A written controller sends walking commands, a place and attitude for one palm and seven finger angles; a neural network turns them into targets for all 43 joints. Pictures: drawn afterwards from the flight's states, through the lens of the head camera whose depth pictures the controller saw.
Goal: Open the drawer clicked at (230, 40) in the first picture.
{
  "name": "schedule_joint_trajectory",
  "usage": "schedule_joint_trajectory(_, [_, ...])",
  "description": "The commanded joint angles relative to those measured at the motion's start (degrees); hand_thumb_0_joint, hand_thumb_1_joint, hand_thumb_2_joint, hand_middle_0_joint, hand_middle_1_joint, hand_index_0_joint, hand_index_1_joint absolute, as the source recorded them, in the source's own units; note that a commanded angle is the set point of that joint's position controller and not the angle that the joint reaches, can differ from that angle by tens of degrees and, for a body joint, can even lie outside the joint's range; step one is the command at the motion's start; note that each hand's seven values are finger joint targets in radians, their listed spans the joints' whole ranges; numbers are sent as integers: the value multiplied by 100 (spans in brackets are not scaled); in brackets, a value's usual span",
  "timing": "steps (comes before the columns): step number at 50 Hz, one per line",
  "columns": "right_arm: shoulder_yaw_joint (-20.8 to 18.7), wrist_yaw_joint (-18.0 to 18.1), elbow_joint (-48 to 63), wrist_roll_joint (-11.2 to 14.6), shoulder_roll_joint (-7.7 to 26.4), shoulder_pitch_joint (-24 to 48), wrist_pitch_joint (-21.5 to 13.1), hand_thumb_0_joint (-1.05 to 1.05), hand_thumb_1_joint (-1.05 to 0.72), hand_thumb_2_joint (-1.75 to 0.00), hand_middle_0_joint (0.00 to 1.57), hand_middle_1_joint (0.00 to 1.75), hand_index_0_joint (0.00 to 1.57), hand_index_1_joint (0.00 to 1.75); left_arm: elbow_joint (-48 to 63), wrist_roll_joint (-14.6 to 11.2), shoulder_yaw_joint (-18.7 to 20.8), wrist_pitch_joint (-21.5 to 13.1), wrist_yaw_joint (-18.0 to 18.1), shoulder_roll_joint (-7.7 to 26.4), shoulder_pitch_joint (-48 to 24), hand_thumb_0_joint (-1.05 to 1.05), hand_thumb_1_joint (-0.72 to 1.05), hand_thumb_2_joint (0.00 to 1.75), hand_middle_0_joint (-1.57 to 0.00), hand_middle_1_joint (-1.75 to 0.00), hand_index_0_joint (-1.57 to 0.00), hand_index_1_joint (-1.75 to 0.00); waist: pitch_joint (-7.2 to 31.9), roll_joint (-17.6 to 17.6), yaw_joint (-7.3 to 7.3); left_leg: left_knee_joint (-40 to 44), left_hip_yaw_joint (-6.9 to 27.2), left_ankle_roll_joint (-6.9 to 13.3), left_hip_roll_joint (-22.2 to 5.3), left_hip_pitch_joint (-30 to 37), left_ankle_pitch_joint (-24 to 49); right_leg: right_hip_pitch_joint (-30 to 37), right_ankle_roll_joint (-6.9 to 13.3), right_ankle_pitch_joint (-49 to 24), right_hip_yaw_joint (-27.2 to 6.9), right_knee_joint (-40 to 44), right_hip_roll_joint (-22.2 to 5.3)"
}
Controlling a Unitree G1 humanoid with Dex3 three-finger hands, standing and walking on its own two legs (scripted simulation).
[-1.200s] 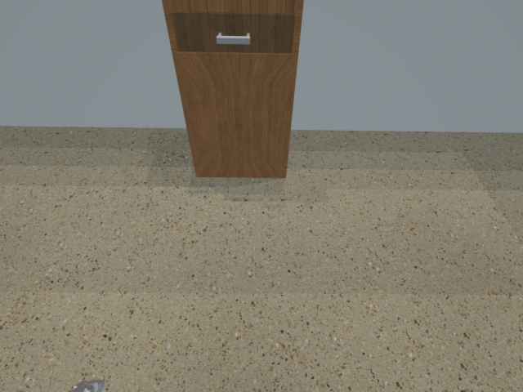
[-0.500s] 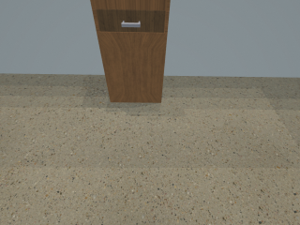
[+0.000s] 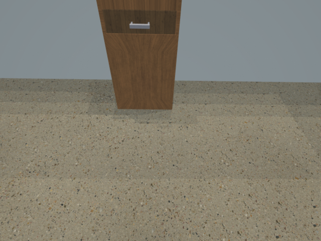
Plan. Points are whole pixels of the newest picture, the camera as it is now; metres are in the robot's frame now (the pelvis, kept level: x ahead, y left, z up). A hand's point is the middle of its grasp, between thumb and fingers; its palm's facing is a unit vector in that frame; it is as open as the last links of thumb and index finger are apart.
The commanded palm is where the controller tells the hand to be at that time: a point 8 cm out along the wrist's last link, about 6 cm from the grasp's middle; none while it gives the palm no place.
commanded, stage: look at it before walking up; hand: left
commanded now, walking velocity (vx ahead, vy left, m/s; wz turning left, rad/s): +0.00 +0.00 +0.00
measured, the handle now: (139, 24) +1.29 +0.21 -0.01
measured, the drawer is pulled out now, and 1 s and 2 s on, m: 0.00 0.00 0.00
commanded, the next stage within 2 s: walk to a spot facing it in 0.24 s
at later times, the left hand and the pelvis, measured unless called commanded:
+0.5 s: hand out of the picture +0.07 +0.23 -0.17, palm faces -0.01 -0.96 -0.29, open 7.4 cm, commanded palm none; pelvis +0.02 +0.00 +0.00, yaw -1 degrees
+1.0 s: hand (121, 191) +0.31 +0.16 -0.19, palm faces -0.13 -0.97 -0.22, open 7.3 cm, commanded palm none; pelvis +0.19 -0.03 -0.03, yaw -7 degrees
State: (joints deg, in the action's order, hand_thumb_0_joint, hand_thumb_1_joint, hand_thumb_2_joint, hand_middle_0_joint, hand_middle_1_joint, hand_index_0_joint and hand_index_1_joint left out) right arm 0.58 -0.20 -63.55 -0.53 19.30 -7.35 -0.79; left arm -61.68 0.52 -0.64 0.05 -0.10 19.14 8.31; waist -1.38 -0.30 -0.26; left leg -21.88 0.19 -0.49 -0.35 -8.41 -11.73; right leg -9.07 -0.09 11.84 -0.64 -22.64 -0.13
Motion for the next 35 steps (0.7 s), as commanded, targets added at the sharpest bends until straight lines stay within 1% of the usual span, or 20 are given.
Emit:
schedule_joint_trajectory(1, [-253, 80, 352, 14, 1163, 301, -117, 0, -90, -90, 20, 30, 20, 30, 332, 15, 241, -159, 74, 1207, -239, 0, 90, 90, -20, -30, -20, -30, 263, 12, 24, 361, 551, 213, -632, 36, 612, -23, 190, -504, -599, 431, -662])
schedule_joint_trajectory(6, [-254, 83, 342, 13, 1181, 324, -116, 0, -90, -90, 20, 30, 20, 30, 319, 12, 236, -158, 77, 1206, -214, 0, 90, 90, -20, -30, -20, -30, 318, 47, 15, 369, 544, 213, -646, 113, 699, 18, 181, -616, -583, 418, -661])
schedule_joint_trajectory(11, [-248, 87, 340, 16, 1184, 336, -118, 0, -90, -90, 20, 30, 20, 30, 299, 15, 237, -148, 73, 1203, -214, 0, 90, 90, -20, -30, -20, -30, 262, 52, 7, 419, 566, 220, -654, 88, 686, 20, 173, -588, -559, 423, -654])
schedule_joint_trajectory(17, [-243, 87, 342, 20, 1196, 329, -125, 0, -90, -90, 20, 30, 20, 30, 299, 15, 240, -160, 76, 1216, -208, 0, 90, 90, -20, -30, -20, -30, 371, 12, 6, 400, 533, 216, -663, 168, 851, 122, 174, -793, -544, 412, -677])
schedule_joint_trajectory(18, [-136, 74, 242, -7, 735, 157, -82, 0, -90, -90, 20, 30, 20, 30, 189, 3, 155, -111, 94, 760, 11, 0, 90, 90, -20, -30, -20, -30, 490, 7, 8, 342, 449, 156, -649, 209, 640, 177, 120, -545, -527, 409, -668])
schedule_joint_trajectory(19, [-65, 58, 171, -29, 429, -72, -22, 0, -90, -90, 20, 30, 20, 30, 101, 21, 93, -45, 99, 486, 242, 0, 90, 90, -20, -30, -20, -30, 427, -41, 0, 249, 360, 109, -591, 148, 81, 115, 96, 148, -534, 376, -627])
schedule_joint_trajectory(20, [-71, 46, 150, -45, 398, -198, 18, 0, -90, -90, 20, 30, 20, 30, 74, 47, 96, -9, 80, 480, 397, 0, 90, 90, -20, -30, -20, -30, 275, -136, -19, 169, 321, 120, -528, -21, -649, -36, 131, 959, -634, 437, -591])
schedule_joint_trajectory(21, [-95, 36, 158, -69, 414, -243, 39, 0, -90, -90, 20, 30, 20, 30, 77, 61, 119, 24, 49, 511, 445, 0, 90, 90, -20, -30, -20, -30, -64, -165, -21, 173, 310, 136, -471, -314, -1324, -264, 184, 1625, -749, 503, -572])
schedule_joint_trajectory(22, [-119, 25, 201, -83, 413, -261, 55, 0, -90, -90, 20, 30, 20, 30, 105, 77, 156, 40, 18, 541, 535, 0, 90, 90, -20, -30, -20, -30, -373, -258, -48, 101, 290, 147, -416, -608, -1806, -445, 248, 2112, -903, 590, -569])
schedule_joint_trajectory(23, [-132, 21, 228, -93, 397, -338, 46, 0, -90, -90, 20, 30, 20, 30, 139, 87, 197, 41, -3, 545, 608, 0, 90, 90, -20, -30, -20, -30, -498, -306, -37, -21, 248, 158, -373, -797, -1942, -503, 329, 2324, -1017, 581, -580])
schedule_joint_trajectory(24, [-142, 22, 259, -97, 371, -382, 27, 0, -90, -90, 20, 30, 20, 30, 164, 80, 225, 34, -17, 540, 709, 0, 90, 90, -20, -30, -20, -30, -634, -305, -61, -188, 215, 180, -346, -925, -1957, -569, 414, 2415, -1124, 569, -612])
schedule_joint_trajectory(26, [-169, 24, 321, -84, 275, -540, -28, 0, -90, -90, 20, 30, 20, 30, 201, 69, 287, -7, -29, 540, 932, 0, 90, 90, -20, -30, -20, -30, -618, -433, -51, -630, 39, 186, -270, -1076, -1791, -479, 590, 2443, -1370, 569, -741])
schedule_joint_trajectory(28, [-179, 36, 357, -62, 131, -715, -114, 0, -90, -90, 20, 30, 20, 30, 193, 52, 351, -81, -13, 501, 1125, 0, 90, 90, -20, -30, -20, -30, -463, -674, -18, -1059, -192, 173, -228, -1057, -1334, -290, 767, 1942, -1573, 499, -920])
schedule_joint_trajectory(29, [-203, 40, 365, -51, 68, -782, -148, 0, -90, -90, 20, 30, 20, 30, 189, 51, 380, -111, 0, 482, 1180, 0, 90, 90, -20, -30, -20, -30, -456, -660, 16, -1127, -317, 158, -239, -958, -1285, -355, 822, 1664, -1591, 434, -999])
schedule_joint_trajectory(30, [-208, 47, 350, -41, 21, -928, -179, 0, -90, -90, 20, 30, 20, 30, 198, 59, 396, -129, 8, 449, 1162, 0, 90, 90, -20, -30, -20, -30, -450, -586, 86, -1047, -343, 166, -273, -811, -1272, -443, 846, 1387, -1512, 267, -966])
schedule_joint_trajectory(31, [-213, 56, 279, -31, -25, -1161, -219, 0, -90, -90, 20, 30, 20, 30, 225, 56, 400, -135, 7, 351, 1078, 0, 90, 90, -20, -30, -20, -30, -525, -371, 196, -740, -230, 215, -339, -433, -1161, -756, 767, 1090, -1259, -118, -789])
schedule_joint_trajectory(32, [-248, 81, 113, -40, 70, -1648, -276, 0, -90, -90, 20, 30, 20, 30, 299, 50, 380, -142, -11, 129, 894, 0, 90, 90, -20, -30, -20, -30, -521, 402, 421, -126, 453, 441, -739, 327, -742, -1411, 541, 719, -687, -1130, -293])
schedule_joint_trajectory(33, [-366, 134, -172, -100, 437, -2456, -329, 0, -90, -90, 20, 30, 20, 30, 479, 42, 322, -174, -30, -221, 576, 0, 90, 90, -20, -30, -20, -30, -535, 1681, 696, 583, 1844, 891, -1706, 1245, 22, -2528, 256, 842, 323, -2930, 275])
schedule_joint_trajectory(34, [-344, 206, -349, -116, 316, -2986, -349, 0, -90, -90, 20, 30, 20, 30, 743, 75, 294, -271, 12, -231, 59, 0, 90, 90, -20, -30, -20, -30, -824, 1561, 830, 720, 2450, 1238, -2253, 1836, 1678, -3625, 218, 1902, 181, -3788, 142])
schedule_joint_trajectory(35, [-289, 240, -371, -80, 92, -3054, -357, 0, -90, -90, 20, 30, 20, 30, 765, 73, 327, -307, 8, -154, -111, 0, 90, 90, -20, -30, -20, -30, -923, 758, 765, 501, 2288, 1454, -2455, 1933, 2549, -3907, 240, 1817, -43, -4169, -206])
